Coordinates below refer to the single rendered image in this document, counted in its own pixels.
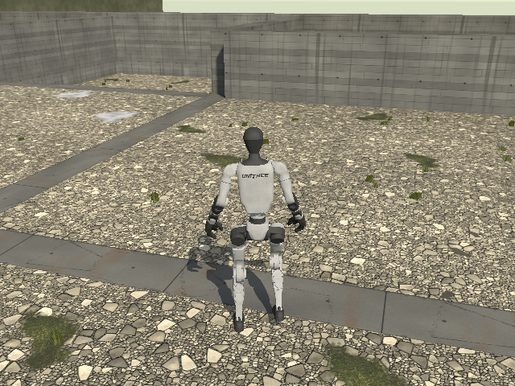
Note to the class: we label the right robot forearm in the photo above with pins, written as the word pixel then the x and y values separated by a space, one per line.
pixel 295 209

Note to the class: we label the left robot forearm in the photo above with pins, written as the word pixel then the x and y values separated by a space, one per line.
pixel 214 213

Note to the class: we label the robot shin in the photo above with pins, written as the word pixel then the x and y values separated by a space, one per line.
pixel 277 282
pixel 238 295

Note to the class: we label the robot right hand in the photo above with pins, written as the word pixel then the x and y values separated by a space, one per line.
pixel 301 222

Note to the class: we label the robot left hand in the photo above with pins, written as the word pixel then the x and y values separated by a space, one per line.
pixel 209 227

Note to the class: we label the robot left shin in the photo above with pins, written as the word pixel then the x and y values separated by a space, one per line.
pixel 238 295

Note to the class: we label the robot left upper arm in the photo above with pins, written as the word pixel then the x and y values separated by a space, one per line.
pixel 225 183

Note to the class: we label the robot right upper arm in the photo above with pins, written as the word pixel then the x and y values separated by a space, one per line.
pixel 284 180

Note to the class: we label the robot right shin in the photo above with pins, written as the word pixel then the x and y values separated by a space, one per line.
pixel 277 282

